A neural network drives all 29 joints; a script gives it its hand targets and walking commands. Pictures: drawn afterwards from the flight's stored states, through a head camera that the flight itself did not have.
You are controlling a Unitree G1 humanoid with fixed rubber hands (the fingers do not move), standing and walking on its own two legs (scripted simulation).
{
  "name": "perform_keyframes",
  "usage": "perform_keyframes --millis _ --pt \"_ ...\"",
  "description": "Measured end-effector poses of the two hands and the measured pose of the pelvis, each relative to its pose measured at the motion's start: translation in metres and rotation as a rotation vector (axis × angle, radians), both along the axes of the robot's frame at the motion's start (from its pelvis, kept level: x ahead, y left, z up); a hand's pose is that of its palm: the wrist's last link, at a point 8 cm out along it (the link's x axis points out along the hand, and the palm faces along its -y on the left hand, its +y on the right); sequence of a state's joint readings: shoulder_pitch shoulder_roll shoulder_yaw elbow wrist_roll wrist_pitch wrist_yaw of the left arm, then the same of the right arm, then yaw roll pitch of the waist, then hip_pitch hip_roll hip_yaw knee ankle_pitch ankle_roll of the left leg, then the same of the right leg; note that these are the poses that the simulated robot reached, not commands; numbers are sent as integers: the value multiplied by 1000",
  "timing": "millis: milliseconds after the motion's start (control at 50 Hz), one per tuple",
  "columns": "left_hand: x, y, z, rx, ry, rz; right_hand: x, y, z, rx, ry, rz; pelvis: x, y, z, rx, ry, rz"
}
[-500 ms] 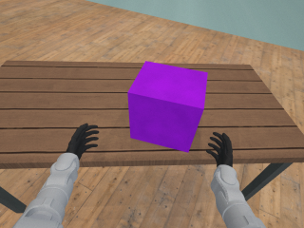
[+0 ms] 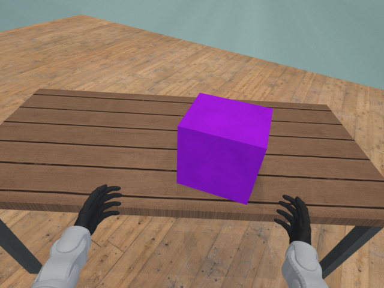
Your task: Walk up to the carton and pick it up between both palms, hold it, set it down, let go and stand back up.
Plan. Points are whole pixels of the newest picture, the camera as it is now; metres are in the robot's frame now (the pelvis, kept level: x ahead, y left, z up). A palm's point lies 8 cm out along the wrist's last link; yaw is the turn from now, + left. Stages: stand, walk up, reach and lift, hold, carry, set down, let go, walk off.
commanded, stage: set down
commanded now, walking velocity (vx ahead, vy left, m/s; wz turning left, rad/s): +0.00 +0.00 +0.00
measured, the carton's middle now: (222, 147) +0.52 -0.10 -0.01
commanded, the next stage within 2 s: let go in 1.98 s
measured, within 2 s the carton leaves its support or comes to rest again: neither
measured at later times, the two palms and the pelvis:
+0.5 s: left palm (93, 243) +0.23 +0.21 -0.01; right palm (309, 251) +0.19 -0.23 +0.01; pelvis +0.01 -0.02 +0.00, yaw +0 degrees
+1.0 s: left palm (99, 252) +0.22 +0.20 -0.03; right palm (304, 249) +0.20 -0.23 -0.01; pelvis +0.04 -0.02 +0.01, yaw +0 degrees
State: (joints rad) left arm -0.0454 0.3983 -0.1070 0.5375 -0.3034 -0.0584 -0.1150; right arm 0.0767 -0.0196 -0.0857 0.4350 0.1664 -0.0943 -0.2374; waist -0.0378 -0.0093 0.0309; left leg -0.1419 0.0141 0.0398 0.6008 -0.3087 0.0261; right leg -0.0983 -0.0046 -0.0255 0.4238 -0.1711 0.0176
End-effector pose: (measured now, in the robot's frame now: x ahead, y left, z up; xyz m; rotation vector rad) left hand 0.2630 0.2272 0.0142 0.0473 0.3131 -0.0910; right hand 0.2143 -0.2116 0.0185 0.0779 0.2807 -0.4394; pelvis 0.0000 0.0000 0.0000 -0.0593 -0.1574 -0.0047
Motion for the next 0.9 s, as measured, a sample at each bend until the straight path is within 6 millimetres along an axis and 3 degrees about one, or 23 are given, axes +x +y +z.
perform_keyframes --millis 140,280,420,660,900 --pt "-15 -4 0 0 10 -11 -22 -7 -1 6 28 -18 4 -2 1 3 -15 1" --pt "-31 -7 -14 -1 89 5 -35 -12 -8 26 94 -5 7 -7 2 9 -21 2" --pt "-38 -12 -19 -2 121 38 -28 -14 -11 19 127 43 10 -14 3 18 -20 2" --pt "-29 -25 -23 14 160 24 -13 -21 -18 21 158 59 25 -23 5 29 -1 1" --pt "-38 -28 -42 20 251 41 -8 -20 -24 13 175 89 36 -22 7 28 21 0"
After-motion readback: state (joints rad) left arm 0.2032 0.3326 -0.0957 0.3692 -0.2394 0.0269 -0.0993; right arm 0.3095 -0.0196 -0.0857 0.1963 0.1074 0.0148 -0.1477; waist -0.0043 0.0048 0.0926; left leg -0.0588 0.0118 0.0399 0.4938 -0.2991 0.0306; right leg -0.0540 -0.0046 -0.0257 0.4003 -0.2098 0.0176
